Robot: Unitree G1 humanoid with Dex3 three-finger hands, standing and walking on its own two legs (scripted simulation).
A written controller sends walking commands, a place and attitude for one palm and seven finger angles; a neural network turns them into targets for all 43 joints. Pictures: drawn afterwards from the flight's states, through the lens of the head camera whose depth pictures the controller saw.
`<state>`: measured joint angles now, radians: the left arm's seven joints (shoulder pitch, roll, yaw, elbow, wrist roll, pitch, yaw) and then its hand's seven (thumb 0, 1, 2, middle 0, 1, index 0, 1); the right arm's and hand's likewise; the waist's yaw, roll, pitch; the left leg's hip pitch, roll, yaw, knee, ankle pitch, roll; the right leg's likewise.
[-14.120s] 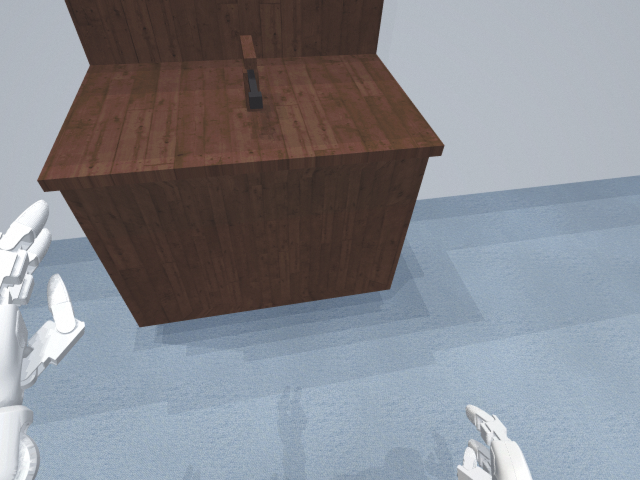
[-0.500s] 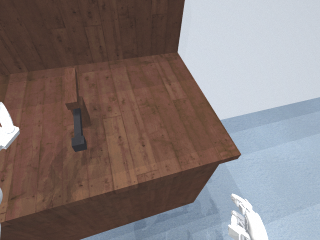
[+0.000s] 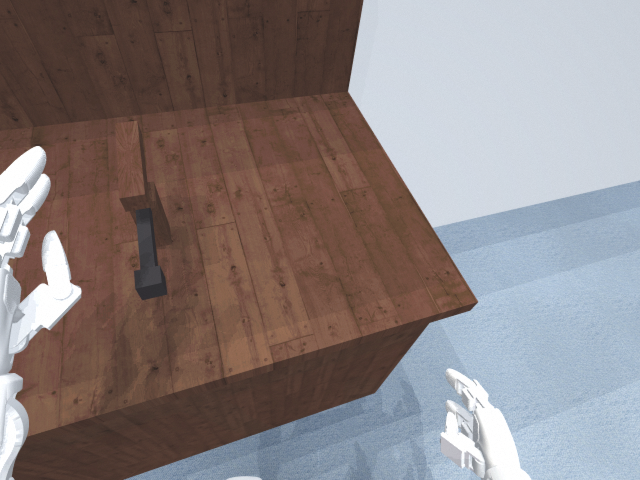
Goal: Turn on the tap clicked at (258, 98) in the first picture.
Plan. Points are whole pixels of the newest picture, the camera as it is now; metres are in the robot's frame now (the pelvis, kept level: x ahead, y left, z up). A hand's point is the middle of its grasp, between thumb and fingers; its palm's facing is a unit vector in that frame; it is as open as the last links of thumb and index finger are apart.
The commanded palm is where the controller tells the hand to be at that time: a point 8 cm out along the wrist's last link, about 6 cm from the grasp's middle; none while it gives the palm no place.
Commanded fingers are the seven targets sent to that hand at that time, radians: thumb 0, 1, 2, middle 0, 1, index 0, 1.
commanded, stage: shuffle to correct the standing spot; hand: left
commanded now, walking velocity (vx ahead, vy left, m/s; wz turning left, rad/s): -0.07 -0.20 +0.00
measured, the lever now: (151, 282) +0.30 +0.23 +0.06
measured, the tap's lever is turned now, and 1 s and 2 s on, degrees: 0 0 0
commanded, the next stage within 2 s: none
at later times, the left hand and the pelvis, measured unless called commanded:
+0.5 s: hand (130, 320) +0.22 +0.20 +0.15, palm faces +0.31 -0.87 -0.37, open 7.4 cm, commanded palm +0.15 +0.23 +0.18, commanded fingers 0.00 0.90 0.90 -0.20 -0.30 -0.20 -0.30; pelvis -0.01 -0.05 +0.00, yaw +0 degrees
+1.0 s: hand (117, 315) +0.22 +0.21 +0.16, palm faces +0.33 -0.86 -0.39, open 7.4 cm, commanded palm +0.16 +0.24 +0.18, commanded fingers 0.00 0.90 0.90 -0.20 -0.30 -0.20 -0.30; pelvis +0.00 -0.04 +0.00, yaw +0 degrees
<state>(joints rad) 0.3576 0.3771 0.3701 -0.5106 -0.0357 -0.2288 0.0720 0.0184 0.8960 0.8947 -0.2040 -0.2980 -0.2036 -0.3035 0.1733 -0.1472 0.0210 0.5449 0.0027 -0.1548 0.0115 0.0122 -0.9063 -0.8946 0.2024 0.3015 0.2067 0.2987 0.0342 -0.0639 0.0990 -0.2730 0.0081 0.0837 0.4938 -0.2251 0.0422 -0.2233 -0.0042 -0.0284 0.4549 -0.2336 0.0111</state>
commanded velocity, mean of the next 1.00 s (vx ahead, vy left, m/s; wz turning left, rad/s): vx -0.07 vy -0.19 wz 0.00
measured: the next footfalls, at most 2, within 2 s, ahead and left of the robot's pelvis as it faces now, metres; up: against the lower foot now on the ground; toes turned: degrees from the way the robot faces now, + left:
none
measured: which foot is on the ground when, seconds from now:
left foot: down 0.00-1.00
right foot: down 0.00-1.00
